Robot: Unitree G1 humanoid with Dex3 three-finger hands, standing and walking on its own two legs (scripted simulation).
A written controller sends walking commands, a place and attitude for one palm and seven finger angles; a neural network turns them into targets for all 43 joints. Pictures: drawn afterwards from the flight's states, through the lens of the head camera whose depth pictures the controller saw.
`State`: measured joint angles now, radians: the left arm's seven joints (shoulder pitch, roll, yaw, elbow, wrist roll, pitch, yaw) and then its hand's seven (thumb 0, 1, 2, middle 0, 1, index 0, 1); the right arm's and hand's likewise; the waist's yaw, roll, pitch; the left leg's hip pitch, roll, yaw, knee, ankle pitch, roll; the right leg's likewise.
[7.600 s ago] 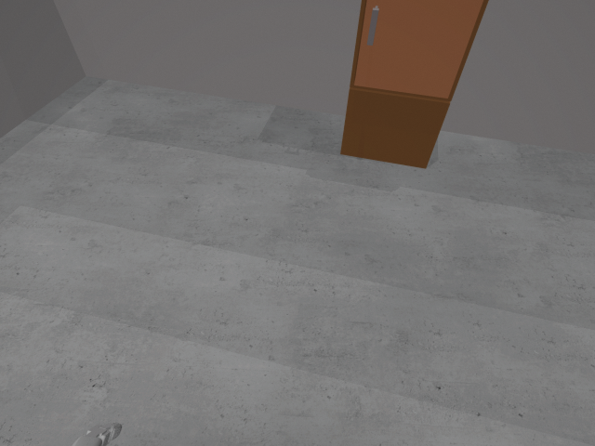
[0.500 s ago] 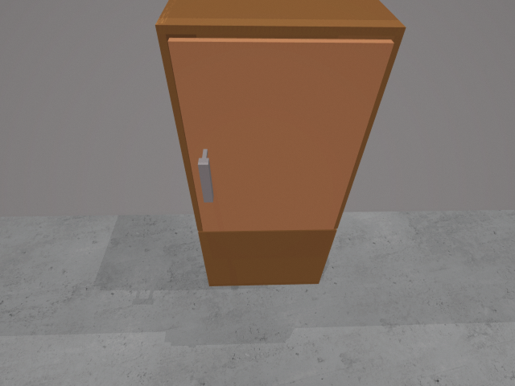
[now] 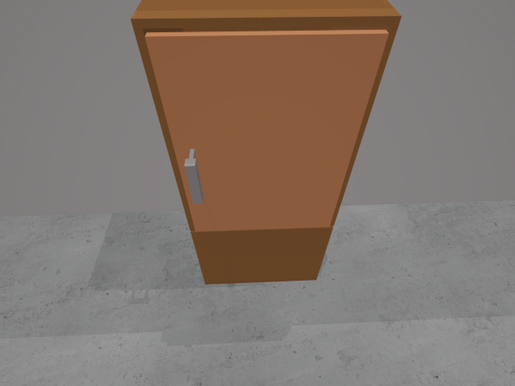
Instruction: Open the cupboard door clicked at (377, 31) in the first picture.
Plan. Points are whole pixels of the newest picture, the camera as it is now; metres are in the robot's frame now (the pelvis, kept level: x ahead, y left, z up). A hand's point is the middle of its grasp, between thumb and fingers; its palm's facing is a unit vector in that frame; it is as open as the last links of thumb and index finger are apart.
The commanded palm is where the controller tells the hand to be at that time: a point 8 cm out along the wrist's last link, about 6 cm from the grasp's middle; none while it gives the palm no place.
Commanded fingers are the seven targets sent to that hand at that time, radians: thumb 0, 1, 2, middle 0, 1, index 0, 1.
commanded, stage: shuffle to correct the standing spot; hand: left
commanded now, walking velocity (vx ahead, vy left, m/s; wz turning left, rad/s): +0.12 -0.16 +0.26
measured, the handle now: (195, 176) +0.58 +0.18 -0.07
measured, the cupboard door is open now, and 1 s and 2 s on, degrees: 0 0 0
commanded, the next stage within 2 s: come to a stop and stand still in 0.10 s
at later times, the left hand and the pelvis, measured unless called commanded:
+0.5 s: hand out of the picture +0.03 +0.12 -0.18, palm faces +0.13 -0.98 -0.17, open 7.4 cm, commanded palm none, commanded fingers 0.00 0.90 0.90 -0.20 -0.30 -0.20 -0.30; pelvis +0.06 -0.03 +0.00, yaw +4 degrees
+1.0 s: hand out of the picture +0.08 +0.11 -0.17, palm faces +0.10 -0.97 -0.21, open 7.3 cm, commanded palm none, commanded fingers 0.00 0.90 0.90 -0.20 -0.30 -0.20 -0.30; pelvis +0.06 -0.07 +0.01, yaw +5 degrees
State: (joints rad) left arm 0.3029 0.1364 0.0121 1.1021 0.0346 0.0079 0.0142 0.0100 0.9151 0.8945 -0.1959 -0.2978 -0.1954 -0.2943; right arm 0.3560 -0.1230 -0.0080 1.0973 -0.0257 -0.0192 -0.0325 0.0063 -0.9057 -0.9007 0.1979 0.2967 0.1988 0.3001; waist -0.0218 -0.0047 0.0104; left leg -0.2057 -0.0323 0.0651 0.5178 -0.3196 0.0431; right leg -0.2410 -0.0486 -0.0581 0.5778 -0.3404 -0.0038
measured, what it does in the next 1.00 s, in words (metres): steps on the spot: left foot, then right foot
